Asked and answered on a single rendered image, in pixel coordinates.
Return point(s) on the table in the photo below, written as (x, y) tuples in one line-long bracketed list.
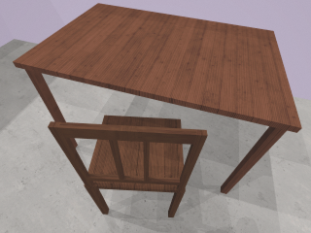
[(220, 68)]

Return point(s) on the chair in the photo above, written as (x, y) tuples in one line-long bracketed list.
[(133, 153)]

